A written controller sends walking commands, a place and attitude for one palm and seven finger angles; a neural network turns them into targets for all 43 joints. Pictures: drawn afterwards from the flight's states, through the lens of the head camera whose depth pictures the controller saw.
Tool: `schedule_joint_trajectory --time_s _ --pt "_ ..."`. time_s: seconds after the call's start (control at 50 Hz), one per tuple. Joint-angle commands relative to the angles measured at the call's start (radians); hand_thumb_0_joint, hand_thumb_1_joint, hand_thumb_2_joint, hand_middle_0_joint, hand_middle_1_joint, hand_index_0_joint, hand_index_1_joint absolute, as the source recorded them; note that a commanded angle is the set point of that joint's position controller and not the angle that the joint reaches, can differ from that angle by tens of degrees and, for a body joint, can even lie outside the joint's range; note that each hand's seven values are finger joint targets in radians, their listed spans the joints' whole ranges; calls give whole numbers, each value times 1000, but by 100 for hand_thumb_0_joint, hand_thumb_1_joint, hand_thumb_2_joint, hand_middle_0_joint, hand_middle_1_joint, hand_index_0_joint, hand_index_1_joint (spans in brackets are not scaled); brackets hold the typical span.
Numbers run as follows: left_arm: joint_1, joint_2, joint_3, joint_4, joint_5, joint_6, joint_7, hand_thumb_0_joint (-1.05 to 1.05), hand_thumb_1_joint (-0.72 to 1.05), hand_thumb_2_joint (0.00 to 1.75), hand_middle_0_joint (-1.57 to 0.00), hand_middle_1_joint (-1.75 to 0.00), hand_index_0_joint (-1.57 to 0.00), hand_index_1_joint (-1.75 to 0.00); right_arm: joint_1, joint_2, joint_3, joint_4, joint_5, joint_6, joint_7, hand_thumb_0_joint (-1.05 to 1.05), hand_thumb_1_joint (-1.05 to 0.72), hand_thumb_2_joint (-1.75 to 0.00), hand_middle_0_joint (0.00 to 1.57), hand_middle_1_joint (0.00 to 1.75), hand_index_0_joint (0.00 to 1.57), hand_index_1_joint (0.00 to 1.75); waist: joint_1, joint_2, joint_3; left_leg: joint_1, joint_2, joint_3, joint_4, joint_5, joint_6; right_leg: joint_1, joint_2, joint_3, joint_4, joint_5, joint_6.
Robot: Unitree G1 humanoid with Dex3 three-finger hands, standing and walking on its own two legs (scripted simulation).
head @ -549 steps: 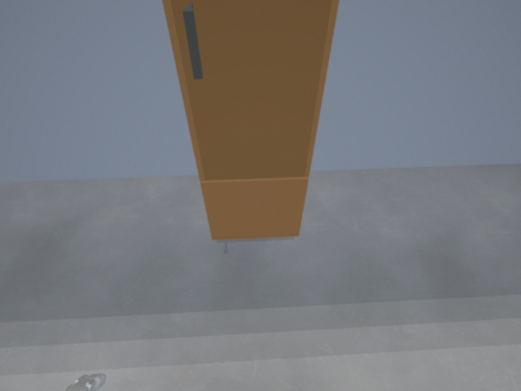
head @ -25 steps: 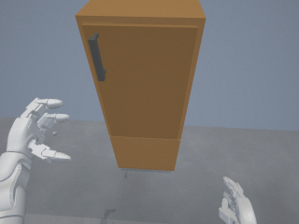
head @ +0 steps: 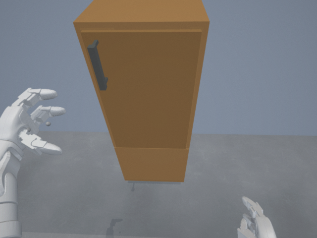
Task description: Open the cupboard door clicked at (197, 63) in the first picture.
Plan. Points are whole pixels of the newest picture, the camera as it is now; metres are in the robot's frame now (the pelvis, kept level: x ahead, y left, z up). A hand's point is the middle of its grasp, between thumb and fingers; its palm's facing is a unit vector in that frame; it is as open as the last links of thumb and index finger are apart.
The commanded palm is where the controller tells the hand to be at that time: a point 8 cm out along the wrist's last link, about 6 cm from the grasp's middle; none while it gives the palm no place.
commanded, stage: raise the hand with hooked fingers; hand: left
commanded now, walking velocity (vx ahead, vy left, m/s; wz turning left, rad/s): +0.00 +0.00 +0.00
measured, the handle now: (99, 65) +0.57 +0.25 +0.15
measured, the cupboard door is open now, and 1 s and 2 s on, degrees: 0 0 0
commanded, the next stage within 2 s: move the hooked fingers beside the handle in 0.26 s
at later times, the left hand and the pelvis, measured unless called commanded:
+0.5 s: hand (49, 122) +0.30 +0.28 +0.17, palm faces +0.14 -0.99 -0.04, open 14.0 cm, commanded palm +0.28 +0.32 +0.17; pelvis +0.00 -0.01 +0.00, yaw +1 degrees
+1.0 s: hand (63, 99) +0.38 +0.28 +0.17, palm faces +0.10 -1.00 -0.02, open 14.0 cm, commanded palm +0.36 +0.33 +0.17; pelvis +0.00 -0.01 +0.00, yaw -1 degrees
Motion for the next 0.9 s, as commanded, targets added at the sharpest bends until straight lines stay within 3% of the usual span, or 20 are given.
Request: schedule_joint_trajectory --time_s 0.0,0.08,0.1,0.18,0.2,0.24,0.28,0.3,0.34,0.36,0.4,0.46,0.56,0.62,0.68,0.7,0.72,0.78,0.84,0.88 --pt "-305 317 116 -270 -15 -92 36 0 -50 30 -30 -120 -30 -120 -120 -106 -44 -171 -11 -67 -6 0 -90 -90 20 30 20 30 16 26 -221 57 -13 -53 -70 269 14 107 15 34 -55 230 -11" --pt "-309 282 90 -254 -7 -95 36 0 -50 30 -30 -120 -30 -120 -118 -104 -44 -161 -9 -73 -16 0 -90 -90 20 30 20 30 5 73 -213 71 -17 -47 -76 274 13 98 11 33 -57 250 -10" --pt "-303 289 89 -242 -7 -89 33 0 -50 30 -30 -120 -30 -120 -114 -106 -44 -158 -9 -70 -15 0 -90 -90 20 30 20 30 7 35 -198 63 -14 -49 -78 264 14 103 14 33 -63 239 -10" --pt "-297 267 71 -220 -6 -73 23 0 -50 30 -30 -120 -30 -120 -119 -105 -44 -157 -5 -71 -21 0 -90 -90 20 30 20 30 -1 42 -197 67 -17 -47 -78 247 16 88 12 32 -66 228 -7" --pt "-290 277 78 -218 -13 -71 21 0 -50 30 -30 -120 -30 -120 -119 -107 -44 -160 -7 -69 -19 0 -90 -90 20 30 20 30 5 -5 -191 58 -15 -48 -76 244 17 99 13 36 -70 228 -6" --pt "-296 280 83 -225 -15 -73 18 0 -50 30 -30 -120 -30 -120 -123 -105 -45 -160 -5 -68 -18 0 -90 -90 20 30 20 30 4 21 -207 65 -18 -45 -73 257 18 101 11 36 -64 248 -5" --pt "-290 281 91 -213 -19 -74 19 0 -50 30 -30 -120 -30 -120 -121 -106 -45 -158 -6 -68 -19 0 -90 -90 20 30 20 30 3 1 -212 60 -19 -45 -69 259 19 101 11 35 -61 254 -3" --pt "-279 288 97 -209 -23 -73 16 0 -50 30 -30 -120 -30 -120 -123 -106 -45 -159 -8 -66 -16 0 -90 -90 20 30 20 30 9 -17 -203 52 -18 -42 -66 259 19 111 11 42 -65 259 -2" --pt "-292 271 77 -194 -19 -68 14 0 -50 30 -30 -120 -30 -120 -126 -104 -43 -159 -3 -63 -16 0 -90 -90 20 30 20 30 1 6 -181 45 -18 -42 -71 236 18 87 10 40 -68 234 -3" --pt "-333 288 80 -194 -12 -71 19 0 -50 30 -30 -120 -30 -120 -125 -107 -43 -153 -2 -62 -19 0 -90 -90 20 30 20 30 -5 29 -177 47 -19 -44 -72 228 17 76 11 39 -70 219 -4" --pt "-384 290 66 -171 -7 -74 24 0 -50 30 -30 -120 -30 -120 -121 -107 -43 -150 -4 -62 -23 0 -90 -90 20 30 20 30 -11 15 -164 42 -19 -46 -69 210 18 70 11 47 -77 195 -3" --pt "-467 300 48 -122 9 -90 27 0 -50 30 -30 -120 -30 -120 -111 -110 -43 -137 -1 -59 -32 0 -90 -90 20 30 20 30 -31 24 -179 46 -19 -47 -70 185 20 56 8 49 -81 165 -1" --pt "-529 325 47 -41 22 -118 21 0 -50 30 -30 -120 -30 -120 -95 -114 -43 -132 -3 -59 -36 0 -90 -90 20 30 20 30 -29 37 -229 47 -21 -45 -61 210 21 81 3 55 -69 204 -4" --pt "-536 335 45 50 24 -117 12 0 -50 30 -30 -120 -30 -120 -79 -122 -44 -128 -2 -49 -32 0 -90 -90 20 30 20 30 -29 -10 -210 14 -19 -46 -62 208 22 77 3 55 -66 210 -3" --pt "-580 362 57 77 36 -133 13 0 -50 30 -30 -120 -30 -120 -65 -124 -46 -132 -3 -47 -28 0 -90 -90 20 30 20 30 -26 37 -241 21 -20 -45 -57 229 20 76 2 55 -56 231 -7" --pt "-577 382 69 89 35 -138 14 0 -50 30 -30 -120 -30 -120 -57 -128 -47 -133 -5 -42 -25 0 -90 -90 20 30 20 30 -22 6 -246 15 -17 -46 -56 236 20 86 5 54 -55 234 -8" --pt "-603 353 39 102 36 -140 10 0 -50 30 -30 -120 -30 -120 -58 -129 -46 -136 -3 -41 -24 0 -90 -90 20 30 20 30 -32 5 -240 9 -17 -43 -56 233 22 77 3 57 -53 241 -6" --pt "-629 398 75 169 41 -157 9 0 -50 30 -30 -120 -30 -120 -29 -137 -54 -127 -5 -35 -23 0 -90 -90 20 30 20 30 -34 -8 -248 -10 -16 -40 -53 215 24 69 3 62 -52 223 -3" --pt "-698 421 69 180 56 -181 10 0 -50 30 -30 -120 -30 -120 -10 -142 -57 -126 -6 -28 -20 0 -90 -90 20 30 20 30 -39 22 -277 -7 -14 -41 -51 234 23 73 4 63 -42 241 -7" --pt "-702 396 49 183 58 -194 7 0 -50 30 -30 -120 -30 -120 3 -141 -59 -127 -7 -28 -18 0 -90 -90 20 30 20 30 -41 66 -297 19 -15 -38 -44 257 21 58 7 61 -37 262 -10"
